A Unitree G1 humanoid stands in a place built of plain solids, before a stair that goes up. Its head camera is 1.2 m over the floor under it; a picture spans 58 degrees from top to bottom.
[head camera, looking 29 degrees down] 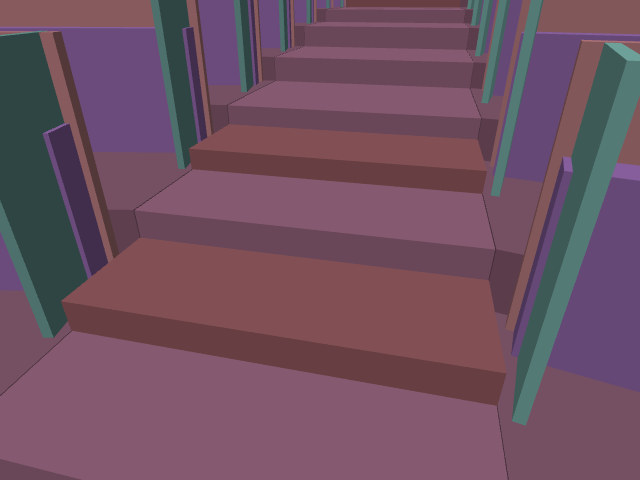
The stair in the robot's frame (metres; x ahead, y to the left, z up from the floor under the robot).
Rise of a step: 0.12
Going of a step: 0.50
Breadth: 1.47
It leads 13 degrees to the right of straight ahead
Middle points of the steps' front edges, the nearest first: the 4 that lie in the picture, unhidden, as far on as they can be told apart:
1.05 0.19 0.28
1.52 0.08 0.41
2.02 -0.04 0.53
2.52 -0.15 0.64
